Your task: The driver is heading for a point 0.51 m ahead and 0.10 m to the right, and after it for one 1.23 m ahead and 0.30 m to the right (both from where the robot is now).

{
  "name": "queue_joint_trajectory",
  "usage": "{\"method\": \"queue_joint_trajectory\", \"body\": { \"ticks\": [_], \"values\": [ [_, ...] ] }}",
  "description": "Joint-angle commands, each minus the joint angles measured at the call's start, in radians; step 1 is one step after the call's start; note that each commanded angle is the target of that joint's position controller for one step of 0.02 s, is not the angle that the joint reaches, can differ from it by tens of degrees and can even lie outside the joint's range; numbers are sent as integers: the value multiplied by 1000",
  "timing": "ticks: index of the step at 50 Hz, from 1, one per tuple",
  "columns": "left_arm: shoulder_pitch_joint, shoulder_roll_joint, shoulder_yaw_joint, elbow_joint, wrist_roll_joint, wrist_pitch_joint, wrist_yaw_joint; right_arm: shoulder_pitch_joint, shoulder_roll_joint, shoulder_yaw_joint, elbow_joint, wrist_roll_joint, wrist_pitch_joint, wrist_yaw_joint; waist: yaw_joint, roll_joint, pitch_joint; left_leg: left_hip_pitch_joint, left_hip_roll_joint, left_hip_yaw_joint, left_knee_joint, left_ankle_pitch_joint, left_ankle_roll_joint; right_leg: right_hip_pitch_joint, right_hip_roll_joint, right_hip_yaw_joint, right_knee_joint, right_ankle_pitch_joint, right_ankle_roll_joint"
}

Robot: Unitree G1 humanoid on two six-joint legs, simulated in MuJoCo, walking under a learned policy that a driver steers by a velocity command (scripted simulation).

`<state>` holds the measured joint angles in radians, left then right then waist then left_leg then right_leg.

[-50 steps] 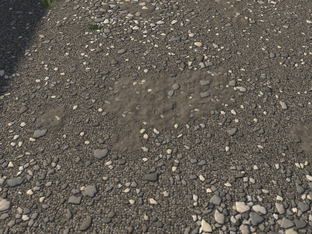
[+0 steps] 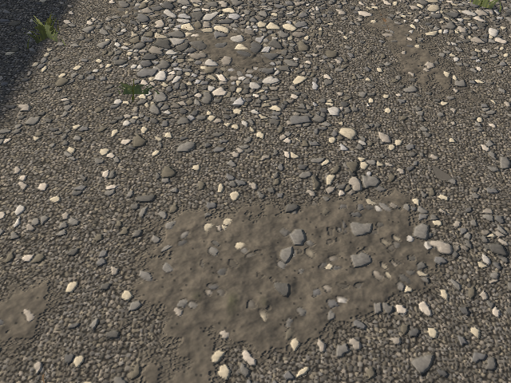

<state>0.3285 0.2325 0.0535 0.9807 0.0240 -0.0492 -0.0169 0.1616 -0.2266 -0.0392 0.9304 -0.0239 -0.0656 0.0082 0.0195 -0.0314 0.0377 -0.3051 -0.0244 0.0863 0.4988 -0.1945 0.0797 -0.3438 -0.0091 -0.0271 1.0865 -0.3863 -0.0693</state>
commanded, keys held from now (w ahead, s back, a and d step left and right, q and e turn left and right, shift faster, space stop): w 0.62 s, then w+e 0.38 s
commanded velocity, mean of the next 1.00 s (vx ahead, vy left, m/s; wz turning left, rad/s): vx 0.50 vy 0.00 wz -0.11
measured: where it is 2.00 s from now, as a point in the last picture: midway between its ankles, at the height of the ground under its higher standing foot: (329, 226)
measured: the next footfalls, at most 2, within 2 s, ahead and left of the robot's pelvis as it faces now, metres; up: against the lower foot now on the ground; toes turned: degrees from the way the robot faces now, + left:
right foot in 0.40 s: +0.37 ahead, -0.12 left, +0.00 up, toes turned -5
left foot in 0.94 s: +0.67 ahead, +0.05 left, +0.00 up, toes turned -6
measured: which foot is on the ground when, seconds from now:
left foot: down 0.00-0.42, up 0.44-0.92, down 0.94-1.00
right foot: up 0.00-0.38, down 0.40-0.96, up 0.98-1.00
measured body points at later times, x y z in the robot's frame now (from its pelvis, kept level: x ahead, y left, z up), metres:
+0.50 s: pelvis +0.26 -0.05 -0.01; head +0.29 -0.06 +0.44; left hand +0.39 +0.20 -0.13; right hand +0.22 -0.29 -0.16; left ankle +0.10 +0.07 -0.65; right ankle +0.33 -0.12 -0.74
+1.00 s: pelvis +0.53 -0.02 -0.01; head +0.56 -0.02 +0.44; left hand +0.50 +0.23 -0.16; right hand +0.69 -0.27 -0.11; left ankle +0.63 +0.05 -0.74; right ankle +0.35 -0.11 -0.69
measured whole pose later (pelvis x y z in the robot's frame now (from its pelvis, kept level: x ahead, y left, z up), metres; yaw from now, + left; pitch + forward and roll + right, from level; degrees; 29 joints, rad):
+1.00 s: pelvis +0.53 -0.02 -0.01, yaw -10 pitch +1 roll -1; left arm 0.43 0.21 0.06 1.03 0.00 -0.06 0.01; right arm 0.01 -0.20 -0.04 0.85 -0.04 -0.09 0.00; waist 0.08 -0.01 0.06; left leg -0.43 0.01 0.07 0.56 -0.12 0.05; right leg -0.13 0.06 0.05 0.81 -0.48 -0.08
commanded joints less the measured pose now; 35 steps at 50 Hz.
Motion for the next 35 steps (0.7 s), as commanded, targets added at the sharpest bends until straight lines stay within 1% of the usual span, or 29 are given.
{"method": "queue_joint_trajectory", "body": {
  "ticks": [1, 2, 3, 4, 7, 9, 10, 12, 15, 17, 18, 19, 20, 21, 22, 23, 24, 25, 26, 27, 28, 30, 31, 33, 35],
  "values": [
    [40, 52, 12, -31, 17, 10, -6, 96, -80, -18, 15, 7, -17, -11, -2, 118, 2, 155, 255, -312, -325, 78, 119, -194, -75, 49, -1, 78, 12],
    [34, 50, 14, -29, 19, 15, -8, 121, -83, -19, 27, 9, -27, -11, 3, 103, -8, 156, 249, -284, -332, 147, 126, -187, -73, 43, -11, 100, 19],
    [13, 48, 15, -34, 18, 21, -9, 138, -95, -22, 40, 13, -34, -10, 10, 98, -5, 164, 244, -259, -342, 183, 133, -205, -77, 39, -34, 127, 27],
    [-25, 47, 15, -46, 15, 24, -10, 154, -107, -26, 48, 16, -37, -11, 9, 92, 0, 173, 243, -241, -355, 200, 137, -230, -83, 34, -64, 157, 37],
    [-160, 47, 12, -85, 9, 25, -10, 203, -103, -24, 72, 18, -35, -14, -14, 85, 32, 208, 225, -201, -383, 204, 136, -301, -96, 16, -187, 255, 62],
    [-233, 36, 5, -106, 3, 22, -12, 232, -100, -22, 85, 17, -33, -15, -30, 88, 46, 223, 211, -170, -384, 230, 128, -299, -90, -2, -284, 314, 68],
    [-263, 32, 1, -116, 3, 20, -13, 251, -101, -22, 93, 17, -34, -14, -40, 90, 51, 232, 209, -158, -382, 250, 126, -289, -83, -12, -329, 335, 67],
    [-312, 26, -5, -130, 1, 19, -14, 289, -99, -21, 111, 10, -35, -13, -57, 92, 58, 261, 211, -141, -373, 285, 125, -265, -66, -30, -403, 359, 56],
    [-360, 41, -4, -151, 0, 12, -12, 324, -107, -24, 132, 2, -31, -17, -70, 102, 74, 337, 242, -143, -339, 341, 122, -262, -55, -36, -469, 328, 27],
    [-350, 54, 1, -156, 1, 4, -8, 317, -116, -28, 140, -3, -28, -22, -54, 106, 74, 378, 260, -139, -288, 432, 110, -224, -41, -42, -507, 263, -1],
    [-308, 62, 6, -146, 1, -1, -4, 302, -122, -30, 141, -4, -27, -24, -31, 107, 57, 381, 259, -126, -232, 544, 98, -155, -19, -53, -531, 225, -17],
    [-213, 73, 15, -116, 3, -8, 0, 285, -128, -33, 139, -2, -26, -25, 11, 102, 11, 374, 244, -109, -124, 674, 83, -33, 14, -70, -566, 209, -36],
    [-43, 88, 27, -55, 10, -20, 8, 274, -118, -29, 138, 1, -24, -24, 80, 64, -74, 321, 196, -63, 71, 694, 63, 173, 36, -82, -623, 240, -60],
    [146, 163, 49, -15, 32, -32, 19, 279, -82, -16, 111, 9, -26, -20, 141, -24, -199, 127, 144, -25, 364, 429, 41, 435, -151, 130, -644, 146, -113],
    [202, 271, 75, 0, 31, -27, 18, 393, 11, -2, 98, 41, -25, -7, 92, -279, -310, -222, -59, 1, 723, -277, -1, 672, -418, 644, -787, 49, -251],
    [94, 215, 63, -17, -3, -14, 12, 315, -91, -27, 104, 13, -20, -11, 68, -97, -239, -307, -9, -152, 800, -295, 22, 582, -375, 661, -837, -23, -219],
    [-17, 156, 46, -41, -8, -14, 11, 235, -96, -33, 77, 13, -24, -6, 33, -46, -104, -332, 40, -147, 785, -197, 29, 442, -346, 504, -843, 7, -193],
    [-65, 99, 31, -46, -3, -21, 9, 192, -75, -30, 69, 15, -29, -3, 12, -1, -47, -304, 75, -145, 731, -122, 26, 338, -303, 403, -874, 124, -169],
    [-75, 71, 21, -38, -5, -29, 12, 180, -58, -30, 70, 4, -22, -2, -11, -12, -17, -266, 98, -139, 683, -91, 19, 272, -260, 320, -891, 216, -142],
    [-75, 41, 12, -25, -7, -34, 15, 203, -37, -26, 76, -7, -9, 2, -36, -33, -15, -219, 110, -133, 648, -74, 5, 226, -228, 254, -905, 280, -122],
    [-45, 37, 9, -11, -6, -41, 17, 210, -25, -25, 80, -11, 2, 7, -42, -37, -22, -196, 107, -124, 636, -68, -6, 215, -219, 227, -909, 341, -123],
    [9, 61, 11, 12, -10, -52, 20, 187, -19, -26, 72, -14, 17, 12, -50, -26, -11, -225, 111, -105, 602, -49, -23, 216, -207, 180, -922, 417, -134],
    [28, 73, 13, 20, -12, -54, 20, 147, -20, -26, 58, -15, 23, 14, -47, -23, 4, -259, 119, -95, 576, -24, -32, 218, -204, 165, -936, 418, -138],
    [70, 70, 8, 33, -16, -52, 21, 40, -27, -25, 17, -17, 27, 17, -28, -20, 40, -324, 135, -75, 489, 39, -57, 227, -190, 164, -957, 426, -147],
    [99, 67, 5, 38, -15, -48, 21, -46, -26, -21, -16, -11, 25, 18, -10, -18, 59, -346, 131, -63, 370, 94, -80, 239, -174, 160, -959, 453, -150]
  ]
}}
Keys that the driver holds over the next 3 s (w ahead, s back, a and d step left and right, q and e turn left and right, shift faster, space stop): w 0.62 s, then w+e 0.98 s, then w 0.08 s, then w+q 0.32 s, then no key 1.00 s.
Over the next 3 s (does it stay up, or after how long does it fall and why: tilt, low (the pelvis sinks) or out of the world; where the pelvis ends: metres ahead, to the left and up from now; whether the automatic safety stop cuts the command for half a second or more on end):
stays up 1.16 -0.37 0.01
